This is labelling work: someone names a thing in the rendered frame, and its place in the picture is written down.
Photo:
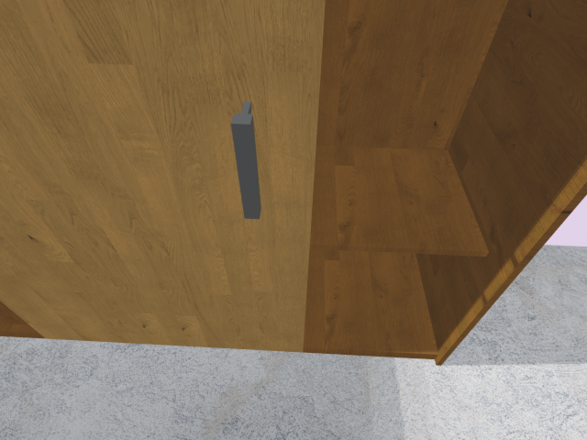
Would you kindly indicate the wardrobe door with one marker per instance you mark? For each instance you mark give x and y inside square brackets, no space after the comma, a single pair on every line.
[7,316]
[121,218]

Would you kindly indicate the handle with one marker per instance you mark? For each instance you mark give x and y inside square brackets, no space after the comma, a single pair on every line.
[245,149]

